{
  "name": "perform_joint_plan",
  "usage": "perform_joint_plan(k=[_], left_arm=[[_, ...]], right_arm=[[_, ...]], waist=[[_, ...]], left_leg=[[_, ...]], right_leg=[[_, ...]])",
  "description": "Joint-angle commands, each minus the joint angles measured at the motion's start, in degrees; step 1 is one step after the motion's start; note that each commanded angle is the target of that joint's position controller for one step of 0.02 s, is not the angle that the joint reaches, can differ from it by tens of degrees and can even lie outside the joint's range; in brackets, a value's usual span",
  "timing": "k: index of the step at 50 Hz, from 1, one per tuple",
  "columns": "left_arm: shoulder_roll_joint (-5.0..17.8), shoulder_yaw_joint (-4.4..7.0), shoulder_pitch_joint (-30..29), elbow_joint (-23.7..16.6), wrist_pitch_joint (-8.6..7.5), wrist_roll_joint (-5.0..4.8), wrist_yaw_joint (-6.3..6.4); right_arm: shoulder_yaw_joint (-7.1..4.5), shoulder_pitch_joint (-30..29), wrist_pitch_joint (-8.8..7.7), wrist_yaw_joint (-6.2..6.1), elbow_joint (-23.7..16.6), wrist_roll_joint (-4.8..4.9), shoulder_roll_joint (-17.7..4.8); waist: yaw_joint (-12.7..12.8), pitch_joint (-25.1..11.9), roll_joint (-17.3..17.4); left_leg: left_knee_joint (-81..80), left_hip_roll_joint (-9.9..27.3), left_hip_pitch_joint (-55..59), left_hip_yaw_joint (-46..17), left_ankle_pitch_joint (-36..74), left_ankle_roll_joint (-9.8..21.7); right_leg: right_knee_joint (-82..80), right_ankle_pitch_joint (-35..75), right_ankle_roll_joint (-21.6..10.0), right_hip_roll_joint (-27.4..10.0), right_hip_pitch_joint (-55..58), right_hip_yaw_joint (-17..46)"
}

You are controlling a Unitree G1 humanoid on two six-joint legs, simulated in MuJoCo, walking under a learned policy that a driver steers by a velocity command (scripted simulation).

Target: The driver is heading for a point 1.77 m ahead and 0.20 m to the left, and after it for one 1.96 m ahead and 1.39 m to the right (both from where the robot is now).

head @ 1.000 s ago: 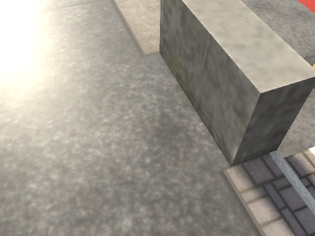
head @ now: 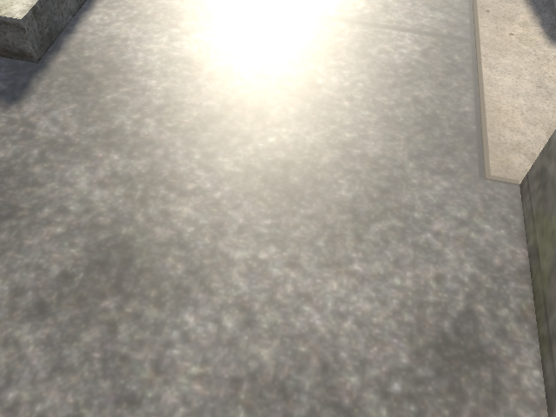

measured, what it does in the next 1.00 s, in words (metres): steps on the spot, turning left: right foot, then left foot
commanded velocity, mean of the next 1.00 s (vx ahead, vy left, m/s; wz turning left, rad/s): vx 0.00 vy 0.00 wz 0.35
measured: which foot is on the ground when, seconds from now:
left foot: down 0.00-0.46, up 0.48-0.76, down 0.78-1.00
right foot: up 0.00-0.44, down 0.46-1.00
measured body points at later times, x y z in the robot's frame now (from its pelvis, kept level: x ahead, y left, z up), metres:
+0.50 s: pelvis +0.01 -0.01 +0.01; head +0.04 -0.01 +0.45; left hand +0.10 +0.30 -0.08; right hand +0.25 -0.24 -0.08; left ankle +0.00 +0.10 -0.72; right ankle +0.05 -0.13 -0.73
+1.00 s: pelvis +0.00 +0.01 +0.01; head +0.00 +0.03 +0.46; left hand +0.03 +0.30 -0.12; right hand +0.20 -0.19 -0.10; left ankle -0.06 +0.12 -0.73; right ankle +0.05 -0.13 -0.73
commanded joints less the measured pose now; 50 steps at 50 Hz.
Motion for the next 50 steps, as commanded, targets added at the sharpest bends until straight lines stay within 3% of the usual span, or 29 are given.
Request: perform_joint_plan(k=[1, 2, 3, 4, 7, 11, 15, 19, 21, 22, 23, 24, 25, 26, 27, 29, 33, 35, 37, 38, 39, 40, 41, 42, 45, 50], left_arm=[[6.2, 1.83, -5.3, -6.6, -1.11, -0.38, 0.61], [6.4, 2.22, -3.2, -5.2, -0.93, -0.48, 0.94], [6.8, 2.51, -2.2, -4.4, -0.79, 0.03, 1.33], [6.7, 2.61, -1.5, -4.2, -0.8, 0.31, 1.34], [5.3, 2.32, -1.0, -4.5, -1.15, -0.36, 0.82], [4.0, 1.66, -3.7, -5.6, -1.5, -0.47, 0.36], [4.3, 1.62, -3.8, -6.0, -2.07, -0.84, -0.38], [4.7, 1.79, -1.7, -5.9, -2.86, -1.16, -1.21], [4.3, 1.79, 1.0, -5.1, -3.25, -0.95, -1.71], [4.5, 1.86, 2.2, -4.7, -3.38, -0.44, -1.74], [7.0, 2.19, 2.3, -5.4, -3.28, 0.56, -1.49], [10.9, 2.64, 0.0, -5.9, -2.78, 1.62, -1.36], [8.2, 2.12, 0.7, -6.1, -3.08, 1.87, -1.28], [7.2, 1.68, -0.4, -6.4, -3.24, 1.07, -1.02], [6.3, 1.44, -1.8, -6.4, -3.19, 0.38, -0.75], [4.6, 0.6, -2.5, -6.0, -3.13, -0.59, -0.56], [4.5, 0.33, -1.1, -4.8, -2.1, -0.28, -0.63], [6.1, 0.7, 1.4, -4.1, -1.42, -0.46, -0.68], [5.9, 0.32, 1.4, -3.6, -1.19, -1.18, -0.8], [5.1, -0.06, 3.3, -2.8, -1.59, -1.36, -0.91], [4.2, -0.58, 4.8, -2.5, -2.46, -0.47, -1.24], [3.0, -1.0, 6.5, -2.8, -3.48, 0.75, -1.85], [2.2, -1.41, 4.5, -2.3, -3.72, 1.05, -1.84], [3.2, -1.27, 2.0, -2.1, -3.58, 0.94, -1.79], [3.0, -1.28, 2.0, -1.5, -2.49, 0.4, -1.09], [2.7, -1.26, 3.5, 0.8, -2.14, 0.23, -0.34]], right_arm=[[-3.41, 3.7, -3.0, -0.39, -3.6, -2.12, -13.2], [-3.1, 0.2, -3.48, -0.6, -3.8, -0.94, -11.6], [-2.47, -1.8, -3.51, -0.88, -4.1, 0.07, -9.8], [-1.97, -2.5, -3.38, -1.24, -4.3, 0.32, -9.1], [-1.57, -1.2, -3.13, -1.86, -4.3, 0.01, -8.2], [-2.17, 0.2, -2.65, -2.29, -4.1, 0.33, -9.7], [-2.6, -0.6, -2.09, -1.82, -4.6, 0.27, -10.6], [-2.62, -2.6, -1.55, -1.29, -5.0, 0.74, -10.3], [-2.18, -4.2, -1.27, -1.44, -5.2, 1.29, -9.3], [-1.83, -4.0, -1.23, -1.65, -5.0, 1.5, -8.3], [-1.09, -1.3, -1.4, -1.71, -4.7, 0.61, -5.9], [-0.98, 1.0, -1.86, -1.77, -5.0, 0.45, -5.2], [-2.18, 0.0, -2.36, -1.96, -4.7, -0.53, -9.3], [-3.21, 0.2, -2.42, -1.92, -3.8, -0.03, -11.7], [-3.29, 0.5, -2.09, -2.0, -2.6, 0.24, -10.8], [-2.48, 0.5, -1.34, -2.14, -1.6, 0.26, -7.4], [-0.21, -2.5, -1.65, -1.71, -2.2, 0.23, -2.2], [-0.15, -3.1, -1.87, -1.55, -1.8, 0.71, -2.7], [-0.41, 0.2, -2.05, -1.41, 0.2, 0.66, -3.2], [-0.45, 0.5, -2.14, -1.41, 0.5, 0.16, -4.1], [-0.74, 0.7, -2.16, -1.8, 0.0, -0.37, -6.6], [-1.54, -0.1, -1.97, -2.14, 0.2, -0.78, -10.5], [-0.73, -1.0, -2.07, -1.51, 0.6, -1.01, -6.3], [-0.06, -1.5, -2.35, -1.0, 0.5, -1.26, -4.0], [0.33, -1.2, -3.4, -0.92, 1.7, -1.21, -3.8], [0.91, -0.2, -4.14, -1.15, 3.0, -0.99, -3.0]], waist=[[-2.7, -6.9, 12.2], [-0.8, -5.9, 10.0], [-0.3, -6.1, 9.8], [0.2, -6.6, 10.3], [0.2, -8.5, 9.8], [-1.4, -7.9, 10.2], [-1.9, -7.7, 10.7], [-1.3, -9.1, 11.2], [0.4, -10.0, 10.8], [1.0, -10.1, 9.7], [-0.5, -11.2, 3.0], [-3.5, -7.8, -10.4], [-1.3, -7.5, -11.1], [-1.4, -6.3, -7.6], [-2.0, -5.6, -5.3], [-1.7, -4.8, -4.8], [0.1, -6.7, -8.3], [1.6, -7.3, -9.5], [-0.3, -7.1, -8.3], [-0.3, -6.9, -6.8], [0.5, -8.4, -2.9], [3.4, -9.3, 6.2], [1.9, -10.0, 8.1], [0.7, -7.6, 6.4], [0.7, -3.5, 7.0], [0.7, -2.3, 5.5]], left_leg=[[-17.0, 18.5, 10.4, -25.7, 21.2, 15.8], [-16.4, 15.1, 9.8, -21.8, 17.9, 12.3], [-15.9, 13.7, 10.0, -20.3, 18.2, 10.5], [-15.5, 12.4, 8.8, -18.9, 21.5, 10.2], [-14.7, 10.9, 10.5, -18.4, 24.4, 10.8], [-13.6, 10.5, 13.0, -21.8, 21.1, 11.0], [-12.6, 10.1, 10.2, -26.2, 20.2, 11.6], [-10.3, 9.3, 11.0, -30.0, 25.2, 11.0], [-7.9, 7.5, 9.9, -29.2, 25.7, 8.9], [-6.6, 5.7, 7.3, -27.9, 21.0, 6.6], [-0.7, 1.9, 2.3, -23.4, 9.2, 3.3], [7.4, -7.6, -7.3, -13.1, -11.2, -0.4], [19.6, -6.3, -9.2, -11.4, -20.6, -3.5], [27.1, -5.1, -10.4, -11.5, -18.3, -4.7], [29.8, -4.8, -11.0, -11.5, -15.2, -5.7], [30.2, -4.3, -11.7, -11.8, -11.2, -7.1], [11.7, -0.7, -3.9, -4.4, -9.1, -8.1], [2.9, -0.6, 0.2, -2.3, -6.7, -8.0], [-11.5, -1.2, 6.9, -0.8, 4.9, -6.4], [-16.8, -0.5, 11.3, -2.3, 11.2, -5.0], [-15.1, 3.8, 17.1, -7.0, 20.0, -3.2], [-9.8, 7.2, 17.6, -10.1, 25.8, 0.2], [-9.8, 6.6, 12.4, -9.5, 16.9, 2.2], [-10.8, 5.3, 10.0, -9.3, 11.5, 1.8], [-11.5, 4.1, 6.1, -8.9, 9.6, 0.2], [-11.4, 3.6, 4.7, -8.9, 8.9, 0.1]], right_leg=[[23.5, -9.6, -0.4, 4.0, -16.5, 7.5], [23.0, -4.5, -0.7, 3.3, -16.4, 8.0], [22.6, -1.5, -0.4, 3.1, -16.2, 8.3], [23.9, 0.8, 0.1, 3.7, -14.2, 7.9], [22.1, 4.2, 1.0, 5.3, -12.6, 7.9], [10.0, 4.4, 1.8, 6.1, -11.5, 8.9], [2.5, 2.2, 1.5, 7.5, -5.7, 9.4], [-5.1, 2.0, 0.4, 8.1, -0.6, 9.5], [-15.0, 9.1, -0.8, 7.7, 5.7, 8.1], [-20.9, 17.1, -2.0, 6.1, 10.8, 8.3], [-22.4, 23.8, -4.9, -2.1, 16.7, 15.5], [-23.5, 35.0, -13.1, -11.0, 17.2, 26.6], [-24.5, 35.5, -20.5, -17.1, 13.7, 32.9], [-24.1, 33.3, -20.5, -15.6, 13.0, 30.0], [-23.3, 30.2, -17.9, -12.0, 13.1, 25.6], [-22.0, 31.6, -15.6, -8.7, 14.2, 20.9], [-20.7, 35.0, -14.7, -4.8, 16.1, 14.8], [-20.0, 35.8, -15.2, -5.4, 16.6, 15.9], [-18.6, 34.6, -13.9, -4.9, 15.0, 15.7], [-18.7, 32.0, -11.7, -4.2, 13.0, 15.6], [-18.0, 26.9, -8.2, -3.2, 9.2, 14.5], [-16.9, 19.2, -4.9, 1.3, 7.1, 9.6], [-17.0, 13.1, -2.1, 3.2, 11.2, 6.7], [-16.2, 12.9, -1.0, 3.6, 11.2, 6.3], [-15.5, 14.9, -1.2, 3.5, 10.4, 6.5], [-15.6, 15.3, -0.7, 3.3, 10.9, 6.6]])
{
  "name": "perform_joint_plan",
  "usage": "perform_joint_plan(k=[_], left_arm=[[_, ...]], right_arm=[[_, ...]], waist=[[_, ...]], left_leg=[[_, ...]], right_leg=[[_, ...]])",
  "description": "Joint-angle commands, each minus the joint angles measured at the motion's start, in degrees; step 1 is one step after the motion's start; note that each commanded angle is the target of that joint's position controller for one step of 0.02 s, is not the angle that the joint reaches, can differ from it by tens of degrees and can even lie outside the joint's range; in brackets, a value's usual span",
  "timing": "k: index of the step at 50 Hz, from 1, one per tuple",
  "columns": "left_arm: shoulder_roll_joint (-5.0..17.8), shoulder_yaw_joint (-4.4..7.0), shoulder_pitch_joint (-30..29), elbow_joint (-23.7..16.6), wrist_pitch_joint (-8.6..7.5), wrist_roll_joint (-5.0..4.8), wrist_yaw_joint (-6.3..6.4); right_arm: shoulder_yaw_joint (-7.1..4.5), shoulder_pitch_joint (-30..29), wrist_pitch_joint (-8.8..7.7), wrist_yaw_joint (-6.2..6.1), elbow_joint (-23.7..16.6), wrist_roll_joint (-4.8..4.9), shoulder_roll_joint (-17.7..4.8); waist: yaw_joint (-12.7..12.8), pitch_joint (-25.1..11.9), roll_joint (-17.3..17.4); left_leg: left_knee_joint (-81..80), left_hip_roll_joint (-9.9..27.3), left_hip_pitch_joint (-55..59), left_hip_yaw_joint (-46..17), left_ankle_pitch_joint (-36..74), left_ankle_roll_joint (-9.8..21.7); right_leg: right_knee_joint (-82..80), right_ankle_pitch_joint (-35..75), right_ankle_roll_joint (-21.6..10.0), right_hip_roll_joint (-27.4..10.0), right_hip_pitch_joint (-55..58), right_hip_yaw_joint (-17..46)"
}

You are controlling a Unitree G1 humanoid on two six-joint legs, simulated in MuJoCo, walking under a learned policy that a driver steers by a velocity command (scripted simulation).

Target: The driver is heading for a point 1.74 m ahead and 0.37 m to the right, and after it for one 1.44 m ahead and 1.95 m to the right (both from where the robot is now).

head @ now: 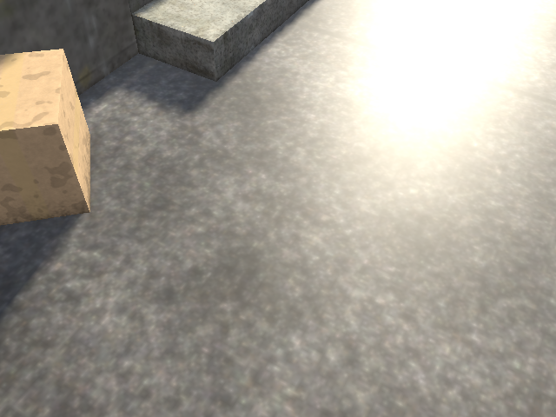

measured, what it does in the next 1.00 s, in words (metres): stands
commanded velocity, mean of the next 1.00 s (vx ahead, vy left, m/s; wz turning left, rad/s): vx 0.01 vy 0.00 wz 0.01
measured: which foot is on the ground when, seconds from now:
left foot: down 0.00-1.00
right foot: down 0.00-1.00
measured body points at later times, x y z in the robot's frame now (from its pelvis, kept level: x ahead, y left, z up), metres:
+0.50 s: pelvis +0.00 +0.01 +0.00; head +0.01 +0.01 +0.45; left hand +0.06 +0.28 -0.14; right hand +0.08 -0.25 -0.13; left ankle -0.02 +0.12 -0.74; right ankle +0.00 -0.15 -0.74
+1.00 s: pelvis +0.01 +0.00 +0.00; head +0.01 +0.00 +0.45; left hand +0.02 +0.25 -0.15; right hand +0.03 -0.26 -0.15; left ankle -0.02 +0.12 -0.74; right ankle +0.00 -0.15 -0.73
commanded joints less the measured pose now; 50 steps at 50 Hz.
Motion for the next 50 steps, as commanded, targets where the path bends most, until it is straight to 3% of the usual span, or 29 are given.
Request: perform_joint_plan(k=[1, 18, 44, 45, 47, 48, 50], left_arm=[[5.9, 1.46, -0.6, -2.1, -0.51, -0.13, 0.62], [6.3, 1.61, 2.2, 5.8, 0.04, -0.53, 2.1], [3.6, 0.61, 5.8, 13.3, 0.35, -0.71, 2.64], [2.7, 0.39, 6.9, 13.9, 0.41, -0.71, 2.66], [2.8, 0.47, 6.7, 13.9, 0.42, -1.28, 2.83], [2.7, 0.44, 5.8, 13.2, 0.05, -1.28, 2.81], [0.6, -0.09, 4.3, 11.8, -1.71, -1.45, 2.1]], right_arm=[[-1.67, -0.6, -1.16, -0.27, -2.8, 0.06, -7.3], [-1.21, 1.2, -1.68, -0.27, 4.7, 0.59, -6.2], [-0.12, 4.4, -1.3, -1.01, 15.3, 1.0, -5.1], [0.01, 5.4, -1.2, -1.09, 16.1, 0.99, -4.6], [-0.66, 5.7, -0.85, -1.42, 16.2, 1.67, -6.6], [-0.93, 6.0, -0.97, -1.45, 15.9, 1.86, -7.5], [-1.79, 8.7, -2.0, -1.17, 16.1, 2.39, -10.0]], waist=[[-0.2, -0.5, 4.1], [-0.2, -1.1, 1.7], [-0.6, 1.0, 1.0], [-0.7, -0.2, 1.4], [-1.3, 2.4, 3.5], [-1.7, 4.9, 5.0], [-2.9, 7.1, 10.5]], left_leg=[[-7.2, 4.5, -2.5, -5.0, 9.1, 2.0], [-6.8, 2.6, -1.1, -2.6, 13.0, 1.9], [-7.3, 1.1, -2.1, -0.1, 10.2, 0.9], [-8.0, 0.7, -1.7, 0.2, 4.1, 1.1], [-9.5, 1.0, -4.5, -1.6, -17.5, 3.3], [-11.5, 3.0, -6.5, -4.7, -25.5, 5.0], [-17.0, 10.6, -5.9, -15.6, -32.6, 9.4]], right_leg=[[-2.5, 6.8, -0.1, -0.8, 0.5, 0.1], [-3.2, 9.6, 0.4, -1.0, 2.0, 0.0], [-4.0, 8.2, -0.5, 0.2, 0.9, -1.0], [-3.8, 3.1, -0.6, 1.0, 1.4, -1.9], [0.3, -13.0, -1.8, 3.7, -2.5, -4.6], [2.4, -17.6, -2.6, 4.0, -6.0, -4.7], [10.4, -13.7, -3.2, 3.9, -11.4, -5.9]])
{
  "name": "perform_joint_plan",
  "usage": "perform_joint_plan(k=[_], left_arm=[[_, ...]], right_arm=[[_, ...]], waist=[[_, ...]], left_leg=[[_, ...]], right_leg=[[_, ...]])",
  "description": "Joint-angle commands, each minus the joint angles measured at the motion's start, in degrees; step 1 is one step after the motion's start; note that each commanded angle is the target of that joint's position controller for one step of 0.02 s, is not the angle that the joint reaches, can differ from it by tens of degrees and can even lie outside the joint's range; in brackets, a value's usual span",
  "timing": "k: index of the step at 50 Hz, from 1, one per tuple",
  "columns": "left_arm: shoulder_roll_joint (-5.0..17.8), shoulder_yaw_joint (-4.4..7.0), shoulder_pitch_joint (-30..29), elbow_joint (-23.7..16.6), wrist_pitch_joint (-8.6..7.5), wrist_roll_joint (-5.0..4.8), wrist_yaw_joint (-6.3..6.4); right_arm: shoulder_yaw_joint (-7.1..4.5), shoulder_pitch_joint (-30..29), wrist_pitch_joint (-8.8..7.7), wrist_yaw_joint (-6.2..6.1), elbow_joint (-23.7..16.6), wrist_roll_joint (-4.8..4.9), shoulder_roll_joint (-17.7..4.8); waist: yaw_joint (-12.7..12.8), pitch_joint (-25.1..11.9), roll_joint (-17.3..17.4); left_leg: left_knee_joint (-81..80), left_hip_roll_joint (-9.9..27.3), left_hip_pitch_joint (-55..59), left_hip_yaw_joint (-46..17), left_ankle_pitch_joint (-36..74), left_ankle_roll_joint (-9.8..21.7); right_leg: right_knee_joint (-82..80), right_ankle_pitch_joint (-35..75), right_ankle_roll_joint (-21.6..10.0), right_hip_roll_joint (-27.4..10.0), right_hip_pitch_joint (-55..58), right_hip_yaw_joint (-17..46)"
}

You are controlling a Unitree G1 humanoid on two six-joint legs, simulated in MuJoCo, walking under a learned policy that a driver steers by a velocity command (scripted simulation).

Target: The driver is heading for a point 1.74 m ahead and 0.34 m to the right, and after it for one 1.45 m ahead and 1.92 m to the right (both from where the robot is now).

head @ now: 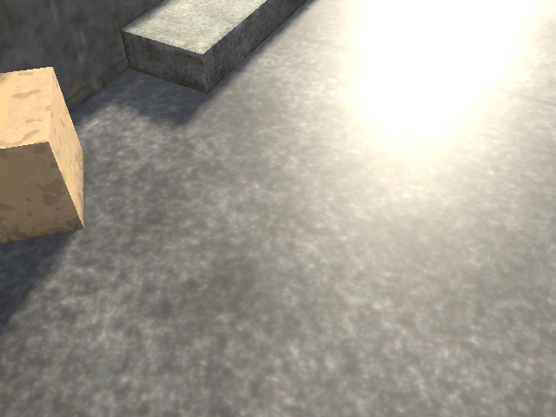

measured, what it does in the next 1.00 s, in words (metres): walks ahead: left foot, then right foot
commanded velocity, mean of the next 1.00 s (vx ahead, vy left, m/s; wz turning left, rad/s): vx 0.25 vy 0.00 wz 0.00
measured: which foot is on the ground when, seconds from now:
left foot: down 0.00-0.12, up 0.14-0.38, down 0.40-0.80, up 0.82-1.00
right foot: down 0.00-0.54, up 0.56-0.78, down 0.80-1.00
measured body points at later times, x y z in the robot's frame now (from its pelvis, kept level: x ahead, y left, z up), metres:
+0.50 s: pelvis +0.10 -0.03 +0.00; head +0.11 -0.02 +0.45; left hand +0.08 +0.22 -0.15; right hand +0.21 -0.28 -0.13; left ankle +0.12 +0.10 -0.73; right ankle +0.01 -0.12 -0.73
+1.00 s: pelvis +0.24 -0.10 +0.02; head +0.24 -0.13 +0.47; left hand +0.21 +0.14 -0.12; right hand +0.35 -0.37 -0.12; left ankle +0.28 +0.06 -0.65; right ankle +0.20 -0.18 -0.73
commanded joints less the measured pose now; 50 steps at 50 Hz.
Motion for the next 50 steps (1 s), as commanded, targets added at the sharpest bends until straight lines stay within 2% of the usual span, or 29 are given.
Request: perform_joint_plan(k=[1, 3, 5, 6, 7, 8, 9, 12, 15, 18, 20, 21, 22, 24, 26, 28, 30, 32, 34, 37, 39, 40, 41, 42, 43, 44, 45, 46, 50], left_arm=[[2.5, 0.18, -1.8, -3.6, -2.86, -0.44, -0.88], [2.3, 0.24, 0.8, -3.4, -4.47, -1.17, -1.95], [2.9, 0.69, 7.9, -0.5, -4.91, -0.45, -2.14], [8.2, 2.04, 12.5, 0.6, -4.76, 0.13, -2.03], [14.5, 3.22, 17.3, 1.2, -4.79, 0.63, -2.78], [10.3, 1.85, 14.1, 0.4, -5.31, 1.46, -2.82], [7.6, 1.16, 10.5, -0.9, -5.53, 1.16, -2.68], [3.8, -0.16, 4.4, -3.0, -4.57, 0.6, -2.06], [5.0, -0.42, 6.8, -1.8, -2.98, 1.23, -1.01], [7.6, 0.31, 5.4, -1.9, -2.13, 0.16, -0.78], [7.7, 0.68, 6.3, -1.0, -2.35, -0.5, -1.37], [7.4, 0.78, 7.1, -1.1, -2.78, 0.46, -1.69], [3.9, 0.34, 11.9, -0.2, -2.76, 0.97, -1.82], [3.9, 0.46, 8.7, -0.3, -2.22, 0.05, -1.56], [3.4, 0.47, 6.7, -1.7, -1.88, -0.49, -1.19], [1.6, 0.0, 4.4, -4.1, -2.97, -0.48, -1.2], [2.9, 0.41, -0.7, -6.9, -4.46, -0.93, -1.63], [5.2, 1.14, -4.6, -8.9, -5.41, -1.82, -2.49], [6.1, 1.85, -4.3, -9.0, -5.65, -1.66, -2.84], [2.9, 1.9, 3.1, -4.9, -5.56, -0.7, -3.07], [3.5, 2.9, 10.2, -1.6, -4.4, -0.41, -2.77], [4.2, 3.31, 13.1, -1.4, -4.16, -0.45, -2.51], [9.4, 4.29, 17.1, -1.9, -4.2, -0.21, -2.03], [13.5, 4.42, 19.5, -1.8, -5.03, 0.6, -3.01], [11.9, 3.54, 12.6, -3.4, -6.05, 0.77, -3.43], [9.1, 2.71, 7.7, -5.0, -6.81, 0.45, -3.83], [8.5, 2.28, 4.1, -6.2, -7.05, 0.5, -4.21], [8.1, 2.15, 2.8, -6.7, -7.06, 0.53, -4.35], [6.1, 1.53, 9.5, -4.6, -6.39, 0.84, -3.19]], right_arm=[[-2.85, 4.5, -1.53, 0.0, -1.2, 0.79, -11.8], [-2.65, 0.3, -2.13, 0.25, -2.7, 1.01, -10.9], [-1.72, -5.7, -1.97, 0.35, -4.7, 0.88, -7.9], [-0.88, -5.2, -2.31, 0.17, -5.2, -0.06, -4.5], [-0.89, -4.0, -2.75, -0.5, -6.5, -0.3, -4.3], [-1.35, -2.3, -2.86, -0.57, -5.6, 0.51, -5.9], [-1.37, -0.9, -2.7, -0.19, -4.5, 0.75, -5.7], [-1.78, -3.3, -2.39, 0.28, -3.6, 0.19, -5.1], [-0.83, -6.2, -1.97, 0.61, -3.9, 0.63, -2.1], [-0.9, -6.2, -0.7, 0.22, -3.4, 0.67, -3.3], [-1.48, -5.3, 0.06, -0.26, -3.0, -0.65, -5.8], [-2.08, -4.4, 0.44, -0.76, -3.1, -0.89, -8.6], [-2.64, -6.1, 0.68, -0.73, -2.8, -0.11, -10.7], [-2.63, -5.9, 0.83, -0.22, -1.8, 0.99, -6.7], [-2.98, -4.4, -0.12, 0.32, -0.9, 1.06, -6.5], [-3.85, 0.8, -2.32, 0.87, 0.8, 1.7, -9.5], [-4.45, 6.3, -4.2, 1.12, 2.0, 0.22, -11.6], [-4.07, 2.4, -6.03, 1.06, 0.1, -0.16, -10.8], [-3.59, -4.9, -5.92, 0.97, -2.5, 0.71, -9.9], [-4.2, -8.6, -4.01, 0.88, -3.2, 1.29, -11.4], [-3.66, -5.7, -3.6, 0.85, -2.3, 1.07, -9.2], [-2.84, -6.1, -3.82, 0.92, -2.6, 0.8, -6.8], [-1.57, -5.9, -4.15, 1.15, -3.6, -0.36, -2.3], [-1.64, -4.9, -5.02, 0.99, -5.7, 0.99, -1.5], [-2.13, -6.5, -5.76, 1.1, -6.5, 2.43, -4.7], [-2.39, -8.0, -6.17, 1.38, -6.9, 2.29, -6.8], [-2.61, -6.6, -6.2, 1.28, -5.7, 1.4, -6.8], [-3.01, -6.1, -6.16, 1.1, -5.2, 0.58, -7.3], [-3.21, -9.2, -5.15, 1.72, -5.4, 0.04, -5.4]], waist=[[-2.0, 8.8, 11.7], [1.0, 10.0, 11.1], [4.9, 9.3, 5.1], [4.7, 4.8, -7.0], [5.2, 1.6, -18.6], [2.6, 2.7, -12.1], [1.0, 4.3, -7.7], [-0.6, 2.4, -5.7], [0.4, -0.5, -7.3], [-0.6, -1.3, -6.3], [-1.6, -0.7, -3.8], [-1.0, -1.7, -0.8], [2.2, -2.8, 4.7], [-0.2, -1.4, 2.1], [-1.2, 2.3, 1.9], [-2.6, 5.6, 9.4], [-4.8, 3.7, 12.8], [-3.8, 2.3, 8.9], [-0.4, 2.5, 7.3], [4.5, 1.0, 7.2], [6.4, -0.1, 3.8], [8.0, 0.2, -0.2], [8.6, -0.7, -14.7], [7.2, -1.1, -21.6], [4.2, 4.3, -13.4], [3.0, 7.0, -8.2], [1.2, 6.4, -5.4], [0.5, 5.7, -5.0], [1.6, 3.8, -4.4]], left_leg=[[-20.6, 14.6, -7.2, -22.0, -30.0, 10.8], [-20.3, 15.6, -10.6, -22.2, -25.8, 11.3], [-9.1, 7.6, -15.1, -10.0, -6.5, 5.7], [7.0, 0.3, -17.7, 0.4, 0.0, 1.2], [18.2, -3.3, -23.5, 3.4, -11.5, -1.5], [27.7, -0.5, -24.2, -1.2, -14.8, -1.9], [32.5, 1.2, -24.6, -1.8, -12.8, -2.0], [22.9, 4.7, -20.6, 0.4, -2.9, -2.0], [9.3, 2.5, -11.6, 3.9, 1.5, -2.9], [-0.8, 1.4, -3.3, 4.9, 10.1, -2.2], [-8.5, 2.7, 4.1, 2.4, 24.0, -0.2], [-7.1, 6.0, 8.8, -0.8, 35.5, 1.0], [-2.3, 6.7, 11.4, -1.0, 39.6, 4.1], [-0.3, 3.7, 9.8, 0.5, 20.3, 5.0], [-2.1, 4.3, 5.5, -2.8, -1.3, 6.4], [-10.0, 13.1, 6.6, -17.9, -10.2, 12.2], [-17.1, 22.3, 9.7, -34.4, -9.1, 18.5], [-18.8, 24.4, 9.1, -35.1, -9.8, 17.2], [-21.2, 20.2, 1.7, -24.0, -8.4, 11.8], [-18.7, 10.0, -14.0, -5.4, -1.0, 6.8], [-11.6, 7.4, -18.9, -1.6, -3.8, 5.8], [-2.7, 5.7, -21.3, 0.4, -1.8, 4.1], [19.0, 2.2, -26.1, 5.5, -4.3, 0.4], [32.9, -2.0, -35.5, 1.5, -12.2, 0.9], [40.1, 3.1, -40.4, -2.4, -8.1, 2.8], [40.2, 5.5, -41.8, -2.6, -1.4, 4.3], [37.8, 7.2, -38.8, -1.8, 4.0, 4.5], [33.6, 8.3, -36.0, -1.5, 7.5, 4.3], [24.4, 7.8, -33.9, 1.8, 15.6, 1.9]], right_leg=[[8.9, -3.1, -1.9, 2.4, -9.3, -5.1], [5.7, -3.4, -4.5, 0.6, -5.8, -4.0], [-9.6, 5.1, -4.8, 1.2, 7.5, -2.2], [-14.6, 11.5, -6.1, -6.8, 13.5, 9.9], [-20.2, 21.1, -13.4, -18.1, 16.7, 28.0], [-19.7, 28.3, -16.1, -20.6, 14.8, 30.9], [-17.4, 37.0, -15.4, -19.3, 13.2, 23.6], [-15.7, 50.2, -9.4, -11.0, 12.6, 7.1], [-13.5, 56.3, -8.6, -7.4, 11.6, 1.5], [-13.0, 52.9, -9.9, -8.7, 8.2, 2.9], [-13.5, 41.9, -7.3, -6.8, 4.8, 2.9], [-13.1, 32.7, -5.3, -4.6, 2.6, 1.7], [-14.8, 23.5, -3.2, -1.1, 0.4, -0.5], [-11.6, 8.6, -3.2, 2.2, -1.5, -3.7], [-7.1, -6.0, -4.8, 2.7, -7.0, -3.5], [2.9, -7.6, -4.9, 3.6, -15.6, -5.5], [17.2, -12.7, -5.2, 3.2, -22.1, -2.8], [27.4, -14.6, -6.2, -2.0, -27.4, 3.1], [18.7, -8.3, -6.3, -4.4, -20.9, 1.3], [1.6, 10.0, -3.9, 1.4, 5.2, -7.3], [0.1, 11.0, -2.0, 4.6, 14.7, -10.3], [-3.5, 8.0, -3.0, 1.7, 17.4, -5.7], [-14.3, -2.4, -7.5, -11.4, 18.5, 14.0], [-27.4, -18.3, -16.2, -21.6, 19.4, 41.9], [-28.6, -25.9, -16.6, -23.1, 14.7, 43.7], [-27.2, -20.9, -14.5, -20.7, 12.1, 35.8], [-26.7, -11.3, -12.4, -17.2, 10.2, 27.3], [-26.7, -2.8, -10.8, -14.8, 9.4, 21.3], [-27.1, 20.2, -9.9, -10.5, 13.0, 8.7]])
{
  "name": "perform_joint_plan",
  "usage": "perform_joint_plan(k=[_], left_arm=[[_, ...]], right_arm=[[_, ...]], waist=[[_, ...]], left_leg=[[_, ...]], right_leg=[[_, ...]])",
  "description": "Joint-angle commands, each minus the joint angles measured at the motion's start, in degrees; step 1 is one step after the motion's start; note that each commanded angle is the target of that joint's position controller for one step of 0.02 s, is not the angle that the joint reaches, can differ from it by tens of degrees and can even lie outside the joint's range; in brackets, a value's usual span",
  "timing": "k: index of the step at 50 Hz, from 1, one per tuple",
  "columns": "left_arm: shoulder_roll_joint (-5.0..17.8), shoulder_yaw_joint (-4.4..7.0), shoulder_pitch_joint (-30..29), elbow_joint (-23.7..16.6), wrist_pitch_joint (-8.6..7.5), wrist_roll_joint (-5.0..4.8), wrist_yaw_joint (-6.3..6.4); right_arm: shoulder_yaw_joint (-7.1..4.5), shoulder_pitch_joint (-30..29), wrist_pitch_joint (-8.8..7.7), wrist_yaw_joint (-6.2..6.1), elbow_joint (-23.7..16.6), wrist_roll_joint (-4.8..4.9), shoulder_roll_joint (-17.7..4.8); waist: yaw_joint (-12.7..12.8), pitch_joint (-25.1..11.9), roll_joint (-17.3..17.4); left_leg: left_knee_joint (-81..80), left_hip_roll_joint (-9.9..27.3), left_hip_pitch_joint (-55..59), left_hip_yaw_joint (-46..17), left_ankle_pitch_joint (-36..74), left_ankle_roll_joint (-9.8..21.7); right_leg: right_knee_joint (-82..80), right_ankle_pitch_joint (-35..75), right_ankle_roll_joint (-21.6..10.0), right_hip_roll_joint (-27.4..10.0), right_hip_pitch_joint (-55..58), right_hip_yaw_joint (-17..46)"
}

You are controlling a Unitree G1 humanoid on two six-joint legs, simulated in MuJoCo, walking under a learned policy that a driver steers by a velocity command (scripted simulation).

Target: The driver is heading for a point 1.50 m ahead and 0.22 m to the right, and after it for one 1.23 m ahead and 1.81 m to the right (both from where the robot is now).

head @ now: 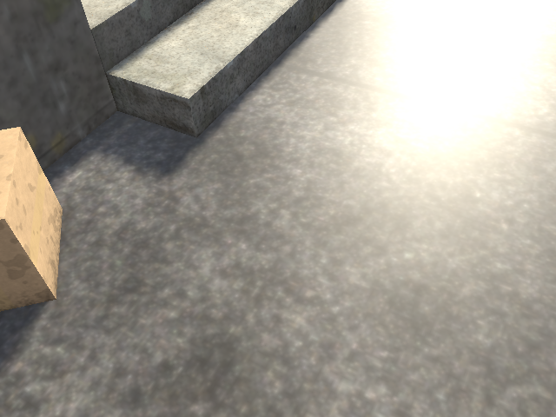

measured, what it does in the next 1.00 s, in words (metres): walks ahead: left foot, then right foot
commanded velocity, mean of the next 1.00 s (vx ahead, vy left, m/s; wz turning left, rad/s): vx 0.49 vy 0.00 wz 0.00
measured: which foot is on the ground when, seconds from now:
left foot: up 0.00-0.32, down 0.34-0.86, up 0.88-1.00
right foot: down 0.00-0.34, up 0.36-0.84, down 0.86-1.00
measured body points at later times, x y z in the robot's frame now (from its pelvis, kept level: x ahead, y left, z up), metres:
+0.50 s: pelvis +0.28 +0.05 -0.01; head +0.31 +0.05 +0.44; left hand +0.33 +0.31 -0.15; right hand +0.38 -0.22 -0.14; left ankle +0.33 +0.13 -0.75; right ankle +0.21 -0.10 -0.65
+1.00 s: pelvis +0.57 -0.03 -0.01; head +0.60 -0.05 +0.44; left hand +0.68 +0.23 -0.13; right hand +0.61 -0.30 -0.16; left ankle +0.49 +0.13 -0.66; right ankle +0.62 -0.12 -0.75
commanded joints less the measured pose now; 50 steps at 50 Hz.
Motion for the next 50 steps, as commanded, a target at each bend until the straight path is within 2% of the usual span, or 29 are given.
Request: perform_joint_plan(k=[1, 6, 10, 12, 14, 15, 16, 17, 18, 19, 20, 21, 22, 23, 25, 26, 30, 33, 37, 40, 41, 42, 43, 44, 45, 46, 47, 48, 50], left_arm=[[8.0, 1.3, 3.4, -1.5, -0.27, 0.01, 1.02], [8.7, 1.51, 5.4, -1.2, 0.34, -0.23, 2.15], [8.4, 1.91, 8.3, 0.4, 0.93, -0.72, 2.09], [9.0, 2.37, 8.2, 0.7, 1.42, -0.85, 2.17], [10.5, 2.94, 6.6, 0.1, 1.82, -0.62, 2.24], [11.3, 3.21, 5.9, -0.2, 2.21, -0.43, 2.23], [11.1, 3.06, 4.4, -0.8, 2.59, -0.19, 2.11], [9.8, 2.34, 3.2, -2.4, 2.46, 0.46, 1.91], [0.8, -0.15, 11.1, -2.7, 1.26, -0.02, 0.9], [5.2, 0.81, 7.1, -2.1, -0.53, -1.7, 0.69], [8.8, 1.88, 0.8, -4.8, -1.5, -3.27, 0.76], [9.6, 2.06, -3.0, -5.8, -1.89, -3.38, 1.27], [9.5, 2.7, -4.7, -6.0, -1.58, -2.54, 1.83], [8.4, 2.96, -3.2, -5.9, -0.77, -1.92, 2.06], [5.4, 2.76, -1.6, -5.9, 0.6, -1.69, 2.23], [5.2, 2.78, -2.9, -6.6, 1.03, -1.62, 2.28], [6.1, 2.84, -13.1, -10.3, 1.15, -0.72, 2.06], [5.1, 2.16, -20.0, -11.9, 0.79, -0.95, 1.31], [6.0, 1.81, -26.6, -14.4, 0.64, -1.61, 0.11], [8.1, 2.33, -25.9, -15.3, 0.17, -1.69, -0.76], [9.4, 2.97, -22.2, -14.4, 0.02, -1.64, -0.83], [11.7, 4.3, -14.0, -11.8, 0.01, -1.47, -0.63], [15.9, 5.74, -2.8, -9.2, 0.05, -0.88, -0.13], [21.1, 6.93, 2.6, -7.4, 0.45, -0.43, -0.3], [15.5, 5.25, 2.6, -7.8, 0.35, -0.6, -0.58], [12.9, 4.26, -2.7, -8.7, 0.12, -0.74, -0.55], [11.4, 3.68, -7.9, -10.0, 0.04, -0.59, -0.55], [9.8, 3.23, -11.1, -10.3, -0.04, -0.26, -0.75], [8.2, 2.79, -12.4, -9.9, -0.4, 0.25, -1.02]], right_arm=[[-0.63, -4.4, -0.07, 0.31, -3.4, -0.58, -2.2], [0.49, -15.5, -0.25, 1.49, -7.4, 0.01, -0.6], [1.14, -21.1, -0.72, 2.64, -10.1, 0.33, -0.8], [1.16, -22.4, -1.2, 3.3, -11.3, 0.5, -1.5], [0.2, -18.7, -1.49, 3.42, -11.1, 0.42, -3.8], [-0.8, -13.3, -1.47, 3.13, -9.8, 0.37, -5.8], [-2.18, -3.1, -1.29, 2.64, -6.9, 0.47, -8.4], [-3.21, 8.6, -0.93, 1.98, -4.4, -0.53, -11.7], [-3.76, 14.3, -0.7, 2.09, -2.7, -1.21, -14.8], [-2.31, 13.4, -0.43, 2.04, -2.1, -0.79, -9.5], [-1.55, 6.7, -0.64, 1.97, -3.0, -0.34, -7.4], [-0.9, 1.4, -1.02, 2.07, -4.3, -0.57, -5.5], [-0.37, -1.4, -1.43, 2.44, -4.5, -1.18, -3.7], [0.05, -2.2, -1.77, 2.62, -4.1, -1.8, -2.5], [0.07, -1.1, -1.83, 2.65, -3.0, -1.48, -2.9], [-0.1, -0.3, -1.9, 2.34, -2.4, -1.39, -4.0], [-0.69, 3.5, -1.43, 0.64, -1.3, -1.27, -6.9], [-0.81, 6.8, -1.08, 0.3, -0.5, -0.7, -7.9], [-1.04, 11.6, -0.29, 0.25, 1.5, 0.0, -8.6], [-1.56, 11.6, 0.73, -0.03, 1.8, 0.0, -9.7], [-1.63, 10.2, 1.08, -0.06, 1.5, -0.03, -10.1], [-1.23, 9.5, 1.41, -0.04, 1.1, -0.24, -9.0], [-0.24, 9.7, 1.48, -0.06, -0.2, -1.12, -6.8], [1.91, 16.5, 0.33, 0.48, -0.6, -1.11, 0.5], [1.13, 14.6, -0.99, 0.72, 0.1, -0.24, -3.6], [-0.04, 9.5, -1.78, 0.95, -1.4, 1.3, -7.8], [-0.06, 6.4, -1.96, 0.65, -2.1, 1.38, -7.8], [-0.37, 4.8, -1.7, 0.27, -2.1, 0.5, -7.2], [-0.54, 6.4, -0.17, 0.06, -1.7, -0.04, -5.0]], waist=[[-0.2, 5.8, -5.5], [1.8, 7.4, -5.6], [2.6, 9.8, -5.3], [1.8, 9.6, -5.7], [-1.2, 5.6, -7.8], [-4.1, 1.5, -9.4], [-9.2, -4.5, -9.6], [-13.2, -12.8, -6.0], [-8.6, -22.9, 9.7], [-10.5, -21.5, 7.3], [-9.0, -10.7, 6.5], [-6.8, -5.5, 0.8], [-4.7, -1.7, -1.4], [-2.4, -1.1, -0.1], [-0.8, 0.5, 1.5], [-0.5, 1.9, 1.8], [-2.5, 4.4, 1.2], [-4.7, 4.9, 1.1], [-6.7, 6.0, 1.3], [-4.6, 4.9, 2.3], [-2.1, 2.8, 2.8], [1.9, -2.1, 2.1], [5.6, -10.6, -2.4], [3.1, -18.2, -17.3], [4.2, -19.4, -14.6], [3.2, -11.1, -11.4], [1.5, -6.3, -7.4], [0.0, -2.7, -5.0], [-2.7, -1.3, -6.5]], left_leg=[[-6.7, 1.9, -12.5, -0.9, 6.3, -1.4], [-22.9, -0.4, -8.1, 1.5, 15.2, -2.9], [-29.0, -1.3, -8.4, 2.1, 14.6, -1.5], [-31.1, -1.8, -7.4, 2.3, 11.9, -0.1], [-31.7, -4.6, 0.4, 4.0, 8.1, 1.7], [-31.4, -6.6, 7.9, 5.4, 6.5, 3.0], [-32.2, -7.1, 21.6, 5.4, 8.5, 4.9], [-28.9, 2.7, 42.1, -5.7, 8.0, 8.6], [-33.8, 18.2, 63.1, -35.5, -3.6, 19.2], [-41.3, 17.7, 60.2, -42.5, -7.7, 17.8], [-43.2, 15.7, 50.8, -32.5, -5.2, 14.8], [-45.2, 13.6, 40.4, -24.8, 0.8, 13.0], [-46.9, 11.3, 32.0, -19.3, 6.0, 11.8], [-48.6, 9.4, 27.0, -15.4, 7.6, 10.9], [-51.5, 8.1, 21.6, -12.0, 7.9, 11.2], [-52.8, 8.1, 19.7, -10.7, 8.4, 11.5], [-54.6, 6.6, 20.5, -6.5, 9.7, 10.5], [-54.1, 4.8, 21.6, -3.0, 10.6, 8.4], [-51.0, 8.1, 29.5, -3.9, 9.0, 7.8], [-46.4, 10.8, 34.7, -5.0, 14.3, 6.2], [-42.0, 10.1, 34.9, -4.0, 22.1, 5.3], [-32.3, 7.3, 33.2, -1.7, 29.6, 3.9], [-15.9, 3.8, 23.8, 1.3, 21.8, 1.9], [5.8, -6.6, 0.1, 3.3, -6.9, -2.2], [13.5, -6.2, -6.6, -5.5, -23.1, -1.3], [16.0, -3.0, -10.9, -5.7, -19.4, -0.1], [14.0, 0.1, -9.7, -4.1, -13.9, 0.1], [10.4, 2.0, -7.5, -3.5, -10.2, -0.1], [5.8, 4.0, -1.3, -3.7, -6.2, -0.5]], right_leg=[[-12.2, 14.6, -5.5, -13.4, 6.3, 12.4], [-14.7, 15.7, -5.2, -12.3, 4.7, 7.4], [-13.5, 19.7, -5.7, -14.3, 10.1, 6.1], [-10.9, 25.9, -5.5, -15.7, 13.8, 5.6], [-4.7, 44.2, -4.5, -16.1, 16.1, 4.9], [1.8, 55.2, -3.8, -15.7, 16.5, 4.3], [13.0, 58.6, -2.3, -13.5, 12.6, 2.8], [29.8, 42.5, -0.9, -11.1, -2.2, 2.3], [52.7, -5.6, 3.0, 0.9, -26.0, 3.5], [60.9, -17.5, 1.8, 0.9, -32.1, 11.3], [61.6, -14.0, 0.8, -2.5, -36.4, 9.9], [58.5, -8.6, 0.6, -5.8, -34.0, 8.3], [54.8, -5.8, 0.9, -7.5, -31.3, 7.1], [52.2, -4.1, 0.9, -9.3, -27.1, 7.5], [47.9, -3.8, 1.5, -10.3, -24.4, 6.8], [45.4, -3.0, 2.0, -10.8, -25.3, 6.3], [30.5, 10.2, 3.9, -11.1, -30.6, 4.9], [18.9, 18.5, 3.8, -8.5, -27.3, 2.4], [12.6, 17.1, 2.9, -7.2, -28.7, 2.6], [10.0, 10.7, 0.7, -6.0, -25.9, 2.5], [8.9, 9.4, -0.3, -4.5, -20.3, 1.1], [8.1, 9.7, -1.9, -2.8, -9.3, -0.4], [9.9, 11.1, -5.3, -9.7, 7.6, 7.1], [4.3, 0.2, -14.4, -23.0, 28.4, 33.6], [-1.9, -4.4, -14.1, -23.9, 28.9, 43.1], [-2.5, -3.3, -11.2, -22.1, 22.1, 34.8], [-3.6, 2.4, -9.8, -20.0, 13.8, 27.4], [-5.4, 7.3, -9.0, -17.7, 6.6, 22.0], [-8.8, 10.8, -8.2, -14.9, -0.4, 16.3]])
Velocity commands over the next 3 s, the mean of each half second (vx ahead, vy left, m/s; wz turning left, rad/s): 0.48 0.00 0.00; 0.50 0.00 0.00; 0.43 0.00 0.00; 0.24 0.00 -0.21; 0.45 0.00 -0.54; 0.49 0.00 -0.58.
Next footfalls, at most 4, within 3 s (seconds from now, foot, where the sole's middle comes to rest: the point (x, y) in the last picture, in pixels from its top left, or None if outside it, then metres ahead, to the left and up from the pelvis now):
0.34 left None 0.37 0.13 -0.79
0.86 right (364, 371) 0.67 -0.12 -0.79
1.40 left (275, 272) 0.97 0.12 -0.79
1.96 right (356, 280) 0.95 -0.11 -0.79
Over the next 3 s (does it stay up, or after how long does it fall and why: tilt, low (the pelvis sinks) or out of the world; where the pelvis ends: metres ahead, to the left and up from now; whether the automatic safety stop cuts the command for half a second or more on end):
stays up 1.38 -0.22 -0.02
